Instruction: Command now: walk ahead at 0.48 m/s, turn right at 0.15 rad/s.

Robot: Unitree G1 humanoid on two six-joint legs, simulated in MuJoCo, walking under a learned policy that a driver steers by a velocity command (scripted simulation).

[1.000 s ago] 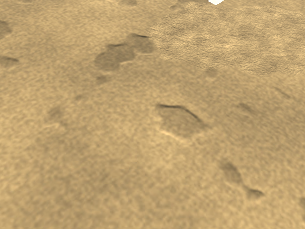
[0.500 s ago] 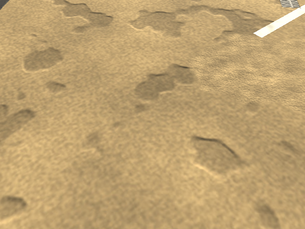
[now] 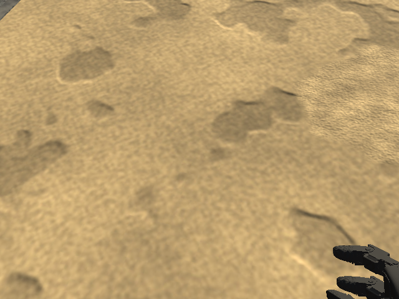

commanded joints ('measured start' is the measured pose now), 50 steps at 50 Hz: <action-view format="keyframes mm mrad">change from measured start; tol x32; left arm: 1 79 9 -16 -113 14 -22 -2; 21 -433 37 11 -289 -5 0 -60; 27 6 282 125 -231 -13 29 -28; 50 -105 166 62 -177 0 0 3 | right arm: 1 451 -324 -112 42 -31 5 -26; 50 45 -145 -54 20 -8 -31 -6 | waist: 1 -199 189 -445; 11 -69 59 11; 28 -38 -272 -391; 50 -66 -127 -19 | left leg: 1 1000 388 -548 8 -160 236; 9 294 256 -128 -371 -54 140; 21 576 291 140 -326 175 89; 25 617 274 198 34 718 36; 26 498 231 221 267 659 -1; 28 -162 -60 19 908 -557 -99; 29 -273 -2 -132 942 -517 -76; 42 -35 72 -42 148 158 -138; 50 25 25 -30 -13 -26 -26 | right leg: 1 -667 13 5 818 263 -16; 2 -752 36 136 945 -96 -19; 22 -809 -85 -63 290 411 -52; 26 -280 72 -132 223 329 -159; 28 265 -321 777 27 134 -432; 36 -289 -164 273 -113 605 -298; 50 -107 -201 238 39 682 -175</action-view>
